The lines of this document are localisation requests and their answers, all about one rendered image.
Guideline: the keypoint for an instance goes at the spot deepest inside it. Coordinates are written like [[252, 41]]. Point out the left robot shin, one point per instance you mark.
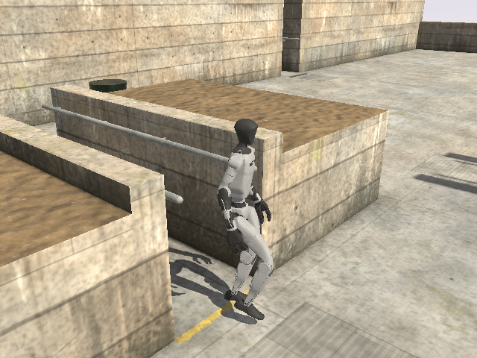
[[241, 274]]

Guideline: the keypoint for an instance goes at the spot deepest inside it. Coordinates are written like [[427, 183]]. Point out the right robot hand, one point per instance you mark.
[[234, 238]]

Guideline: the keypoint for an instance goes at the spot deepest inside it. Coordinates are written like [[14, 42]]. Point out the robot right upper arm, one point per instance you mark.
[[234, 164]]

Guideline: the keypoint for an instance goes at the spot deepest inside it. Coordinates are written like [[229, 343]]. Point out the robot left forearm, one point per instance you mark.
[[254, 195]]

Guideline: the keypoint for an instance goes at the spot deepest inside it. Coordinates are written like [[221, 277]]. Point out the robot right forearm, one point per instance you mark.
[[223, 194]]

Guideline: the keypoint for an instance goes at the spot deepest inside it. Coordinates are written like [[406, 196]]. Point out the left robot hand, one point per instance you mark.
[[262, 206]]

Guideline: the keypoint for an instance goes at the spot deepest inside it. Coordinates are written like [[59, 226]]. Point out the robot right foot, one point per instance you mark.
[[251, 310]]

